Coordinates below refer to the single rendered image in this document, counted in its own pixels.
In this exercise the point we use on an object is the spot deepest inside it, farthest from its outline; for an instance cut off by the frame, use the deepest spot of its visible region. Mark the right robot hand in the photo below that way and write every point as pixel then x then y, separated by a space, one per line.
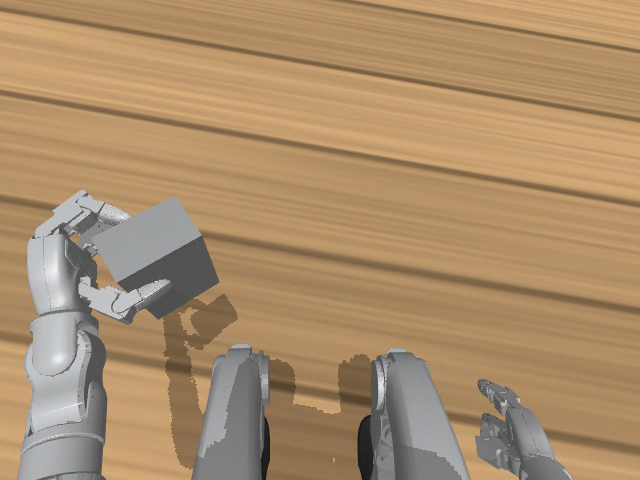
pixel 507 444

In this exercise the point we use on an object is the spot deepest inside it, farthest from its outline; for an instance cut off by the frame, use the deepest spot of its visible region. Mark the right robot arm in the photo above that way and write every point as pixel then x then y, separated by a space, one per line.
pixel 542 468

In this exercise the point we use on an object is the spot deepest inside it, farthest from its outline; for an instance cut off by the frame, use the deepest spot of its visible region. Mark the carton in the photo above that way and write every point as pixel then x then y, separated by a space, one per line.
pixel 162 242

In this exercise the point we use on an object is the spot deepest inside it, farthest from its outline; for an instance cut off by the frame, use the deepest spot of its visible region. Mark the right robot foot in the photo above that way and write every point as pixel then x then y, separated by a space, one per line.
pixel 365 450

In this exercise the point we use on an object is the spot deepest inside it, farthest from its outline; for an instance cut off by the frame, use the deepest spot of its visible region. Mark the left robot arm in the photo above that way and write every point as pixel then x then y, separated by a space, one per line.
pixel 66 425

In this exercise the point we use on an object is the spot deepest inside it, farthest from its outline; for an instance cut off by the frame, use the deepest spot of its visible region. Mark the left robot hand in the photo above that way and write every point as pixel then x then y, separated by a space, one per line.
pixel 62 274

